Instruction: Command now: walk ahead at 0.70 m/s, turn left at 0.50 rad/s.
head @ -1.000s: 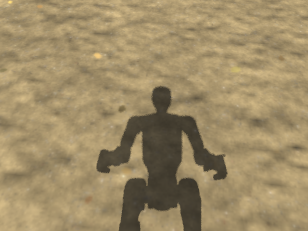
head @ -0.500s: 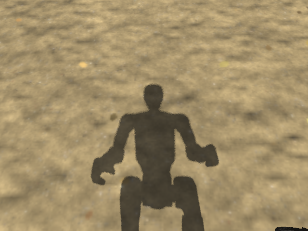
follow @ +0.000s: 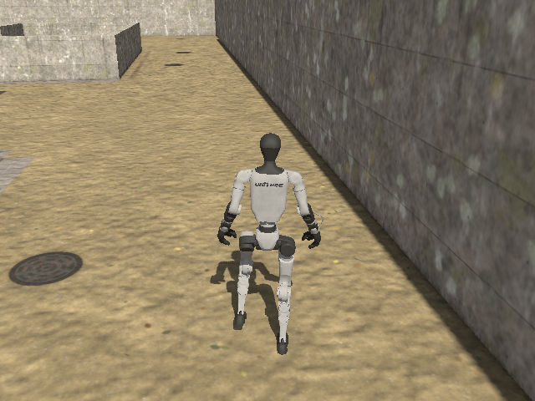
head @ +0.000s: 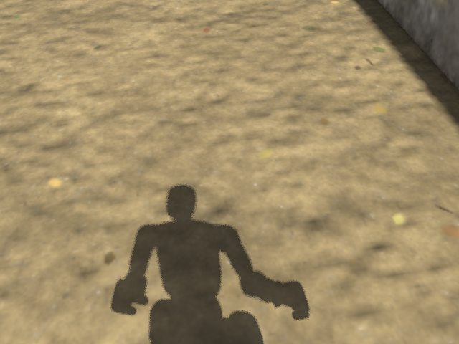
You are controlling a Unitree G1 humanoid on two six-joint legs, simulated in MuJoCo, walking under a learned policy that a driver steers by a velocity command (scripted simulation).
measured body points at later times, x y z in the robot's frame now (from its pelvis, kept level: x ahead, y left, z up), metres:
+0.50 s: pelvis +0.35 +0.18 -0.02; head +0.36 +0.19 +0.43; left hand +0.39 +0.46 -0.13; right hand +0.48 -0.07 -0.14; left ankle +0.27 +0.19 -0.75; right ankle +0.44 +0.04 -0.66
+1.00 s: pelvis +0.81 +0.31 -0.01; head +0.82 +0.31 +0.44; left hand +0.74 +0.59 -0.14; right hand +1.09 +0.13 -0.05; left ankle +0.98 +0.52 -0.68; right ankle +0.74 +0.27 -0.75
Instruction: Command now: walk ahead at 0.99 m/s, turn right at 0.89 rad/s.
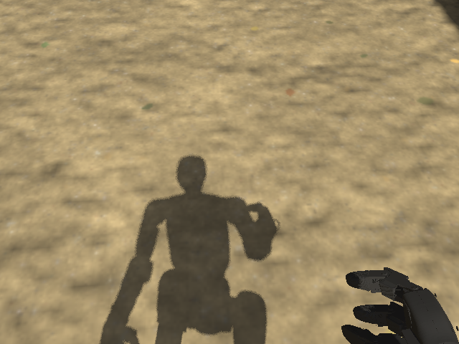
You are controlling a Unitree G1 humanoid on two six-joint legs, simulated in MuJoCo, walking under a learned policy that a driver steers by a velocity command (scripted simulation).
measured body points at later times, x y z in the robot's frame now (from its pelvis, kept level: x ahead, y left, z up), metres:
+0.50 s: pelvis +0.45 +0.03 -0.02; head +0.47 +0.01 +0.43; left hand +0.81 +0.08 -0.05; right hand +0.23 -0.17 -0.14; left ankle +0.31 +0.21 -0.74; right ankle +0.58 -0.13 -0.69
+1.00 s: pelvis +0.88 -0.16 -0.03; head +0.91 -0.17 +0.42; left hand +0.93 +0.11 -0.16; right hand +0.98 -0.46 -0.13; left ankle +1.09 -0.17 -0.71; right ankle +0.63 -0.13 -0.72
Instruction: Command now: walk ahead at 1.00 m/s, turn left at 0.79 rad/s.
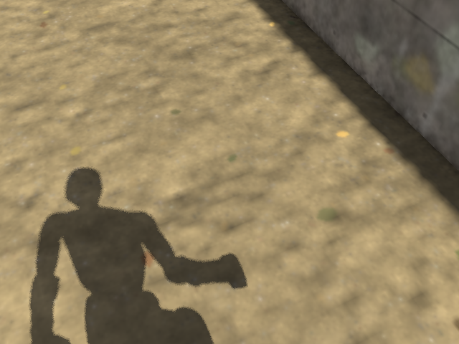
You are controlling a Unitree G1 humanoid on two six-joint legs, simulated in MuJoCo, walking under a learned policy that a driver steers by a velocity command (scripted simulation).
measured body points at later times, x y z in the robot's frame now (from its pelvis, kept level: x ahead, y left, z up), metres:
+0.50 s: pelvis +0.47 +0.01 +0.00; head +0.50 +0.02 +0.45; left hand +0.58 +0.32 -0.05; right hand +0.62 -0.27 -0.11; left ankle +0.23 +0.02 -0.64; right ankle +0.63 -0.08 -0.71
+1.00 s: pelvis +0.82 +0.26 -0.01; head +0.84 +0.28 +0.44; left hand +0.64 +0.46 -0.12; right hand +1.13 +0.23 -0.12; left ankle +0.84 +0.31 -0.71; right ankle +0.82 +0.02 -0.56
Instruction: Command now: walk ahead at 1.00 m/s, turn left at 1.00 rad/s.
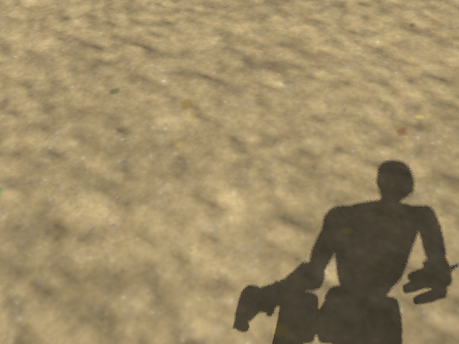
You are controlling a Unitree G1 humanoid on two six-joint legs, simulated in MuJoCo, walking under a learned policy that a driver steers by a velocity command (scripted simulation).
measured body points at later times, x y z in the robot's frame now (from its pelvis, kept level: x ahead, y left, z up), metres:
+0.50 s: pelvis +0.46 -0.04 +0.03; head +0.48 -0.04 +0.48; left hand +0.40 +0.24 -0.09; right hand +0.69 -0.26 -0.06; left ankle +0.39 +0.05 -0.61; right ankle +0.48 -0.16 -0.70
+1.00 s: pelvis +0.90 +0.04 +0.03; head +0.92 +0.04 +0.48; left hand +1.17 +0.27 -0.04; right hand +0.82 -0.25 -0.09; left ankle +0.77 +0.16 -0.70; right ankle +1.02 -0.09 -0.63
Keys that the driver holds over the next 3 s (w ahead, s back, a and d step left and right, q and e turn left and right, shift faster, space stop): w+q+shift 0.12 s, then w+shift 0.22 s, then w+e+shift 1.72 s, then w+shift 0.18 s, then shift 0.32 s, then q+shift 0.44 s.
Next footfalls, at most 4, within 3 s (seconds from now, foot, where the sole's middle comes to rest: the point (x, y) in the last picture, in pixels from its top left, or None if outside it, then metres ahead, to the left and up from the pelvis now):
0.32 right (307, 323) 0.52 -0.15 -0.74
0.72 left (203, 231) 0.81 0.16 -0.74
1.14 right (271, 139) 1.21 -0.07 -0.74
1.54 left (270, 67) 1.65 -0.08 -0.74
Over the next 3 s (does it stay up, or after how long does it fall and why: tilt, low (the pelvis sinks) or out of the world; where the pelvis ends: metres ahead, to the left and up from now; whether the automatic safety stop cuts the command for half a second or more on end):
stays up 1.88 -0.88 0.04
